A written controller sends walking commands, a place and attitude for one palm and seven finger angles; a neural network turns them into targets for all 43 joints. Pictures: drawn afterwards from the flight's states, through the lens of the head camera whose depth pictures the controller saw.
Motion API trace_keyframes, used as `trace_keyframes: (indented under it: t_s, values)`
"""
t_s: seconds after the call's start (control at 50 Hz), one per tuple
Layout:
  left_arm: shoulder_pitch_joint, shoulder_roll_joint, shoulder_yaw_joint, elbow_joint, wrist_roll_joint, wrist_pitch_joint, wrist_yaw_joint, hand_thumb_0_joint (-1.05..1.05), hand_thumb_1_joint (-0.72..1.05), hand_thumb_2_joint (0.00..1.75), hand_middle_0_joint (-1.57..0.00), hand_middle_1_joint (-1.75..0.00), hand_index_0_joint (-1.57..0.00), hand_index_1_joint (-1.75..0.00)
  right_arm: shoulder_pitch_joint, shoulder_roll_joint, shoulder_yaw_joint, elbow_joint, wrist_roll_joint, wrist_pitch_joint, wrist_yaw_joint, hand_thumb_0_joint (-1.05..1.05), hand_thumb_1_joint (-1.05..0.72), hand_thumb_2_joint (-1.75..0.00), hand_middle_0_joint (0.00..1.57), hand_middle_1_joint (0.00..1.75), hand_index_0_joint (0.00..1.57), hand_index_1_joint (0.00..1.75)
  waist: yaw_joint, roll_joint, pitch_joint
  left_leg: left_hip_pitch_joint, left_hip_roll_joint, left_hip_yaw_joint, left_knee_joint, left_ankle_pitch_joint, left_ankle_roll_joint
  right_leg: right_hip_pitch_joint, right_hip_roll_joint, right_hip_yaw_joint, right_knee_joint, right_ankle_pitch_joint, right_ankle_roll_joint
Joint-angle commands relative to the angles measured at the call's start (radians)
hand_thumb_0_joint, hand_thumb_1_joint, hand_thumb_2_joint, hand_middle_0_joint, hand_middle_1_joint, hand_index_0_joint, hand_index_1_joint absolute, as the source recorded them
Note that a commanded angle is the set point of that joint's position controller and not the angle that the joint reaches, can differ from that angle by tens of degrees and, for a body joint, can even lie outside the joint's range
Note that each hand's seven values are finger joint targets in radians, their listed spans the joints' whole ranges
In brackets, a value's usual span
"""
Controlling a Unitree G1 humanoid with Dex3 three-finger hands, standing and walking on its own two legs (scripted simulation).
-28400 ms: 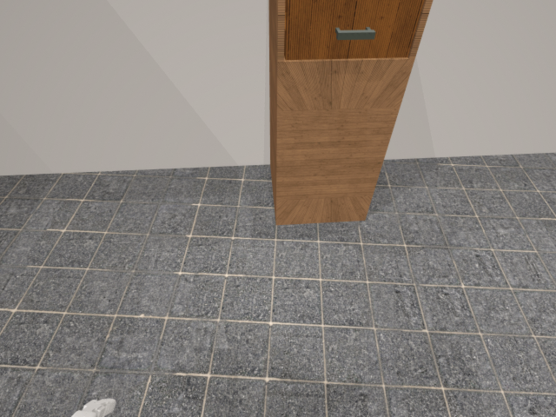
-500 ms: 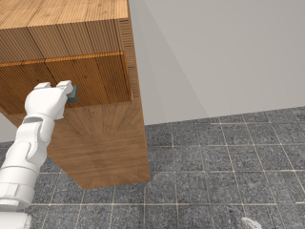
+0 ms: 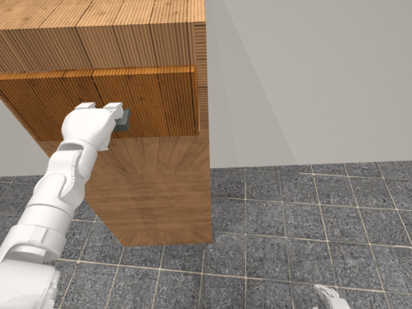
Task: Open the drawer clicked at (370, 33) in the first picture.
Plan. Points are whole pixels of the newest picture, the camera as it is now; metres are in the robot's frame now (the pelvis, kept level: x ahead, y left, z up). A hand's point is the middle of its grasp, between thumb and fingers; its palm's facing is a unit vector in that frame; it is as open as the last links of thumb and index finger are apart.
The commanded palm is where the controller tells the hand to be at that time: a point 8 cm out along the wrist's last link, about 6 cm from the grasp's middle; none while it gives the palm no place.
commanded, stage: pull the drawer open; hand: left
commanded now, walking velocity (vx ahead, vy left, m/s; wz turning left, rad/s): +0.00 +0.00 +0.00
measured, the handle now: (103, 119) +0.45 +0.25 +0.12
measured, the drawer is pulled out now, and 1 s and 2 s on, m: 0.02 0.07 0.22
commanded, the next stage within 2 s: none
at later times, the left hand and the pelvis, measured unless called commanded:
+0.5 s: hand (101, 146) +0.40 +0.25 +0.10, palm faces +0.00 -0.04 -1.00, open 5.3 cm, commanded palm +0.34 +0.25 +0.16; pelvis -0.01 -0.01 +0.00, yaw -2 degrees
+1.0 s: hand (97, 162) +0.36 +0.24 +0.10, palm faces +0.01 -0.04 -1.00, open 5.3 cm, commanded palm +0.33 +0.24 +0.16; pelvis +0.01 +0.00 +0.00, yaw +1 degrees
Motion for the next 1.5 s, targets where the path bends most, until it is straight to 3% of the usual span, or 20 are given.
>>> trace_keyframes:
  t_s: [0.0,0.08,0.22,0.28,0.38,0.44,0.48,0.66,0.7,0.72,0.76,0.84,0.96,1.02,1.12,1.2,1.28,1.38,1.46,1.48]
  values:
    - [-0.458,0.275,0.137,-0.159,0.013,-0.013,0.048,0.0,0.9,0.9,-0.4,-1.35,-0.4,-1.35,-0.003,-0.143,-0.057,-0.111,0.0,-0.032,-0.014,0.0,-0.9,-0.9,0.2,0.3,0.2,0.3,-0.014,0.007,-0.324,0.174,0.066,-0.004,-0.044,0.442,-0.055,0.097,-0.017,-0.023,-0.038,0.257,-0.037]
    - [-0.465,0.283,0.145,-0.129,0.012,-0.03,0.056,0.0,0.9,0.9,-0.4,-1.35,-0.4,-1.35,0.016,-0.151,-0.062,-0.11,0.002,-0.038,-0.014,0.0,-0.9,-0.9,0.2,0.3,0.2,0.3,-0.016,-0.032,-0.317,0.138,0.063,-0.002,-0.055,0.365,-0.045,0.108,-0.015,-0.02,-0.044,0.22,-0.038]
    - [-0.492,0.264,0.118,-0.096,0.013,-0.046,0.068,0.0,0.9,0.9,-0.4,-1.35,-0.4,-1.35,0.032,-0.15,-0.067,-0.108,0.01,-0.049,-0.019,0.0,-0.9,-0.9,0.2,0.3,0.2,0.3,-0.025,-0.015,-0.296,0.114,0.059,0.007,-0.059,0.289,-0.03,0.089,-0.017,-0.012,-0.049,0.185,-0.036]
    - [-0.49,0.29,0.14,-0.08,0.017,-0.046,0.07,0.0,0.9,0.9,-0.4,-1.35,-0.4,-1.35,0.042,-0.156,-0.07,-0.108,0.01,-0.05,-0.021,0.0,-0.9,-0.9,0.2,0.3,0.2,0.3,-0.026,-0.034,-0.305,0.098,0.057,0.012,-0.057,0.286,-0.025,0.11,-0.017,-0.006,-0.05,0.191,-0.035]
    - [-0.286,0.306,0.193,-0.163,-0.009,-0.049,0.06,0.0,0.9,0.9,-0.4,-1.35,-0.4,-1.35,0.012,-0.155,-0.071,-0.146,0.009,-0.051,-0.009,0.0,-0.9,-0.9,0.2,0.3,0.2,0.3,0.022,-0.019,-0.331,0.081,0.056,0.021,-0.066,0.325,-0.023,0.195,-0.019,0.007,-0.045,0.25,-0.036]
    - [-0.142,0.263,0.186,-0.277,-0.028,-0.039,0.055,0.0,0.9,0.9,-0.4,-1.35,-0.4,-1.35,-0.021,-0.146,-0.071,-0.178,0.01,-0.053,0.003,0.0,-0.9,-0.9,0.2,0.3,0.2,0.3,0.037,-0.01,-0.319,0.097,0.06,0.022,-0.064,0.39,-0.022,0.208,-0.02,0.006,-0.036,0.308,-0.033]
    - [-0.004,0.288,0.237,-0.352,-0.041,-0.027,0.055,0.0,0.9,0.9,-0.4,-1.35,-0.4,-1.35,-0.044,-0.146,-0.073,-0.195,0.007,-0.055,0.013,0.0,-0.9,-0.9,0.2,0.3,0.2,0.3,0.059,-0.015,-0.339,0.111,0.064,0.02,-0.061,0.464,-0.023,0.248,-0.02,0.013,-0.033,0.359,-0.032]
    - [0.304,0.231,0.253,-0.702,-0.075,0.077,0.058,0.0,0.9,0.9,-0.4,-1.35,-0.4,-1.35,-0.12,-0.133,-0.062,-0.215,-0.001,-0.072,0.045,0.0,-0.9,-0.9,0.2,0.3,0.2,0.3,0.064,-0.002,-0.313,0.223,0.089,0.004,-0.048,0.72,-0.046,0.226,-0.023,-0.004,-0.031,0.47,-0.011]
    - [0.003,0.262,0.223,-0.606,-0.053,0.099,0.068,0.0,0.9,0.9,-0.4,-1.35,-0.4,-1.35,-0.104,-0.151,-0.055,-0.158,0.002,-0.069,0.025,0.0,-0.9,-0.9,0.2,0.3,0.2,0.3,0.004,-0.023,-0.237,0.214,0.087,0.001,-0.044,0.633,-0.051,0.138,-0.013,-0.012,-0.043,0.412,-0.013]
    - [-0.042,0.25,0.208,-0.529,-0.041,0.109,0.07,0.0,0.9,0.9,-0.4,-1.35,-0.4,-1.35,-0.094,-0.146,-0.053,-0.143,0.001,-0.071,0.017,0.0,-0.9,-0.9,0.2,0.3,0.2,0.3,-0.005,-0.029,-0.207,0.202,0.083,0.004,-0.049,0.572,-0.053,0.112,-0.007,-0.021,-0.048,0.365,-0.016]
    - [-0.011,0.233,0.189,-0.539,-0.022,0.116,0.066,0.0,0.9,0.9,-0.4,-1.35,-0.4,-1.35,-0.107,-0.136,-0.051,-0.146,0.002,-0.071,0.009,0.0,-0.9,-0.9,0.2,0.3,0.2,0.3,0.017,-0.018,-0.246,0.222,0.073,0.005,-0.053,0.57,-0.056,0.14,-0.009,-0.018,-0.049,0.357,-0.022]
    - [-0.088,0.199,0.13,-0.568,-0.013,0.126,0.053,0.0,0.9,0.9,-0.4,-1.35,-0.4,-1.35,-0.115,-0.126,-0.046,-0.133,-0.004,-0.065,0.005,0.0,-0.9,-0.9,0.2,0.3,0.2,0.3,0.016,0.025,-0.326,0.293,0.073,-0.014,-0.036,0.666,-0.079,0.147,-0.015,-0.021,-0.036,0.378,-0.026]
    - [-0.126,0.195,0.125,-0.497,-0.021,0.11,0.018,0.0,0.9,0.9,-0.4,-1.35,-0.4,-1.35,-0.135,-0.121,-0.032,-0.132,-0.009,-0.056,-0.007,0.0,-0.9,-0.9,0.2,0.3,0.2,0.3,0.014,-0.056,-0.288,0.244,0.064,-0.004,-0.042,0.596,-0.06,0.175,-0.02,-0.018,-0.044,0.405,-0.025]
    - [-0.146,0.23,0.152,-0.454,-0.02,0.086,0.01,0.0,0.9,0.9,-0.4,-1.35,-0.4,-1.35,-0.134,-0.123,-0.028,-0.134,-0.011,-0.057,-0.013,0.0,-0.9,-0.9,0.2,0.3,0.2,0.3,0.019,-0.056,-0.273,0.207,0.058,0.003,-0.051,0.516,-0.051,0.19,-0.023,-0.014,-0.047,0.386,-0.027]
    - [-0.169,0.217,0.136,-0.409,-0.02,0.047,0.003,0.0,0.9,0.9,-0.4,-1.35,-0.4,-1.35,-0.13,-0.12,-0.027,-0.138,-0.009,-0.06,-0.018,0.0,-0.9,-0.9,0.2,0.3,0.2,0.3,0.016,-0.029,-0.242,0.165,0.048,0.012,-0.057,0.418,-0.04,0.182,-0.026,-0.009,-0.054,0.344,-0.029]
    - [0.03,0.261,0.216,-0.506,-0.041,0.015,0.01,0.0,0.9,0.9,-0.4,-1.35,-0.4,-1.35,-0.138,-0.119,-0.036,-0.171,-0.015,-0.065,-0.007,0.0,-0.9,-0.9,0.2,0.3,0.2,0.3,0.066,-0.011,-0.32,0.163,0.046,0.011,-0.061,0.463,-0.037,0.273,-0.031,0.006,-0.044,0.389,-0.028]
    - [0.251,0.225,0.237,-0.636,-0.074,0.004,0.021,0.0,0.9,0.9,-0.4,-1.35,-0.4,-1.35,-0.159,-0.118,-0.044,-0.204,-0.017,-0.073,0.018,0.0,-0.9,-0.9,0.2,0.3,0.2,0.3,0.084,-0.015,-0.316,0.164,0.057,0.005,-0.064,0.534,-0.04,0.29,-0.03,0.003,-0.034,0.417,-0.024]
    - [0.447,0.219,0.275,-0.784,-0.098,0.021,0.051,0.0,0.9,0.9,-0.4,-1.35,-0.4,-1.35,-0.183,-0.125,-0.05,-0.224,-0.015,-0.088,0.035,0.0,-0.9,-0.9,0.2,0.3,0.2,0.3,0.087,-0.032,-0.275,0.159,0.066,0.008,-0.069,0.526,-0.038,0.275,-0.031,0.004,-0.034,0.411,-0.019]
    - [0.576,0.186,0.272,-0.904,-0.105,0.039,0.077,0.0,0.9,0.9,-0.4,-1.35,-0.4,-1.35,-0.193,-0.118,-0.05,-0.228,-0.017,-0.107,0.045,0.0,-0.9,-0.9,0.2,0.3,0.2,0.3,0.09,-0.003,-0.263,0.19,0.07,0.009,-0.062,0.564,-0.042,0.251,-0.033,0.003,-0.032,0.427,-0.015]
    - [0.607,0.206,0.298,-0.932,-0.105,0.044,0.083,0.0,0.9,0.9,-0.4,-1.35,-0.4,-1.35,-0.194,-0.122,-0.053,-0.225,-0.017,-0.107,0.048,0.0,-0.9,-0.9,0.2,0.3,0.2,0.3,0.092,-0.008,-0.262,0.193,0.075,0.006,-0.064,0.581,-0.047,0.255,-0.033,0.005,-0.035,0.426,-0.017]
